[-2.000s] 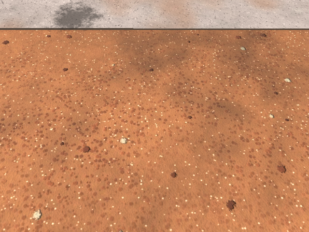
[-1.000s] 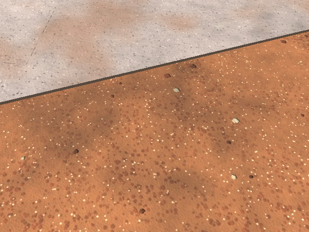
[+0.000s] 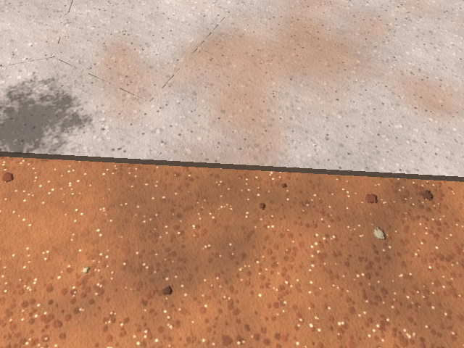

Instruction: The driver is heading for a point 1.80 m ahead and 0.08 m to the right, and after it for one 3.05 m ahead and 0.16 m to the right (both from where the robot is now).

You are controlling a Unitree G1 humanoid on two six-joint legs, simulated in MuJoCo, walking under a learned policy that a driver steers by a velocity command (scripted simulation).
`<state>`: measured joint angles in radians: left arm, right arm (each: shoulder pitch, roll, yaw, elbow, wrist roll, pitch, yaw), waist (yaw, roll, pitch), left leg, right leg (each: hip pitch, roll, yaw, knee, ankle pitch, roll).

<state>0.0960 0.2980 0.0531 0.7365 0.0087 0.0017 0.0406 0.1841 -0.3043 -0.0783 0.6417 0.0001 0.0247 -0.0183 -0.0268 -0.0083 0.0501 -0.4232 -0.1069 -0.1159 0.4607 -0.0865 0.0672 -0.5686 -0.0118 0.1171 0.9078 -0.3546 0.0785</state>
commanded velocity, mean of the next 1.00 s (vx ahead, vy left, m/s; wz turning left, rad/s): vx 0.01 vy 0.00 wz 0.13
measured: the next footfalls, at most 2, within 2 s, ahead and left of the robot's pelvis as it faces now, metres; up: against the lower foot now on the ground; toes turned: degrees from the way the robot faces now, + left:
right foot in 0.16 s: +0.09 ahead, -0.16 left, +0.00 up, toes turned +7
left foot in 0.46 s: +0.03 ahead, +0.10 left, +0.00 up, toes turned +2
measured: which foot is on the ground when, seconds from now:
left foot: down 0.00-0.16, up 0.18-0.44, down 0.46-1.00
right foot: up 0.00-0.14, down 0.16-1.00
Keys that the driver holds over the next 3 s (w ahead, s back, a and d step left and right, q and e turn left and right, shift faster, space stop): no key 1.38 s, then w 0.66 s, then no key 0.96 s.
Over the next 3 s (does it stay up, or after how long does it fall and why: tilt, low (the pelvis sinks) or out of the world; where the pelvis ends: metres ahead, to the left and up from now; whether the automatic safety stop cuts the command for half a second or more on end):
stays up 0.46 0.02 0.00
